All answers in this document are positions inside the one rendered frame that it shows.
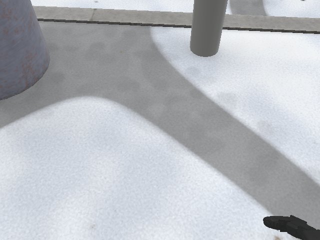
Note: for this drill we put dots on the robot right hand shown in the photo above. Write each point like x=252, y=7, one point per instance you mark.
x=294, y=226

